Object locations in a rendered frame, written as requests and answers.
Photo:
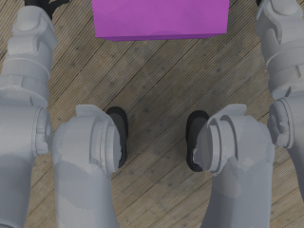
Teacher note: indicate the carton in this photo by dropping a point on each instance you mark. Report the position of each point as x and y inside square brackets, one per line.
[148, 20]

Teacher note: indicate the robot right forearm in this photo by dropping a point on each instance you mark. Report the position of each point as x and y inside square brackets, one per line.
[280, 28]

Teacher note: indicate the left robot upper arm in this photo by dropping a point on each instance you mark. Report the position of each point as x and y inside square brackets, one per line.
[26, 133]

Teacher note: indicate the robot left shin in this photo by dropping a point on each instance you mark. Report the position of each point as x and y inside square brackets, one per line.
[81, 110]

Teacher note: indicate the right robot upper arm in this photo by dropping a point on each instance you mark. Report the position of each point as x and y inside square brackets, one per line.
[286, 127]

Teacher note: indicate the robot right shin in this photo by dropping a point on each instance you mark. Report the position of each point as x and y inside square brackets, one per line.
[234, 109]

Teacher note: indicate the robot shin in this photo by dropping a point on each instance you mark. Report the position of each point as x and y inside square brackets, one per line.
[81, 110]
[234, 109]

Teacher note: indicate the robot left hand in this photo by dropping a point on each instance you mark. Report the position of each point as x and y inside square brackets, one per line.
[49, 8]

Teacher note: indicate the robot left forearm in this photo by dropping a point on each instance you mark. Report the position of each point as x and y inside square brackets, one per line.
[29, 59]

